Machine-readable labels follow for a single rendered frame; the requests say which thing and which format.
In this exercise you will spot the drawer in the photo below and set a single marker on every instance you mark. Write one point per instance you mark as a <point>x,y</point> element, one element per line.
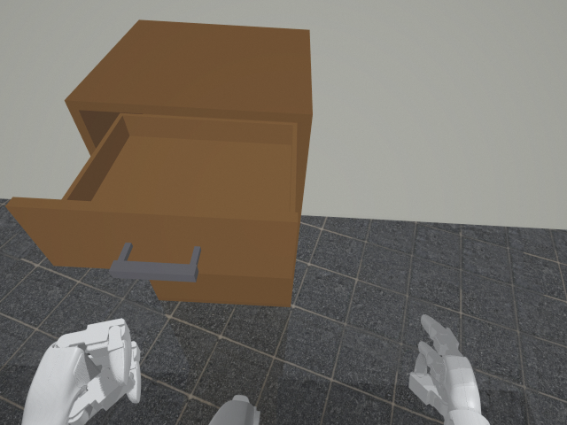
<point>169,183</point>

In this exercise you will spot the left robot hand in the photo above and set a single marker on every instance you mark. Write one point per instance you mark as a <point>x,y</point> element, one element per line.
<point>65,371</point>

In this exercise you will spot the left robot thigh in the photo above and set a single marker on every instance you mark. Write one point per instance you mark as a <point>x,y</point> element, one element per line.
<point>236,412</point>

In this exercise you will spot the cabinet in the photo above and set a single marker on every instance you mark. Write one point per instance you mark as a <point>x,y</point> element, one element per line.
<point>206,71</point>

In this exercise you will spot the robot left shin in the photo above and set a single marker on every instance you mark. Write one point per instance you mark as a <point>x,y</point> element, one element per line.
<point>241,398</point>

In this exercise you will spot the handle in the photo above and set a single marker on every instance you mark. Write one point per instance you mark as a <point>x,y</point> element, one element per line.
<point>122,268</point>

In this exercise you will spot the right robot hand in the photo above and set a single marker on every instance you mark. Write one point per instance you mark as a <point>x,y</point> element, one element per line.
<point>451,384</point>

